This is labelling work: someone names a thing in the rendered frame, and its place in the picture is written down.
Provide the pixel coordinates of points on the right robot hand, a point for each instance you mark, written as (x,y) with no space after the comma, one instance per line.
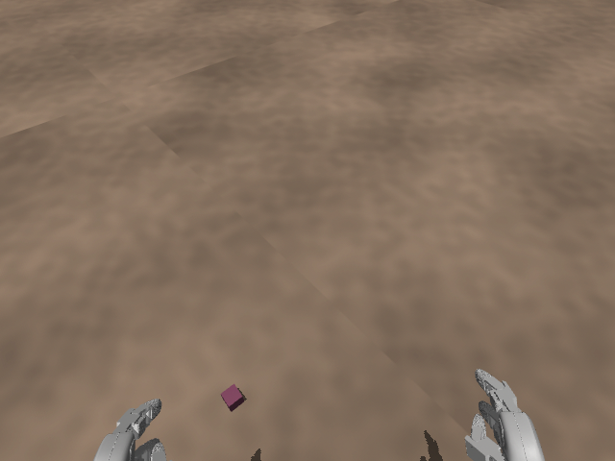
(513,429)

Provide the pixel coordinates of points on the cube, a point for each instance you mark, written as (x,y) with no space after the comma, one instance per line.
(232,397)

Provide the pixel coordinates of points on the left robot hand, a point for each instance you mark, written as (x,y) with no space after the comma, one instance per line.
(120,445)

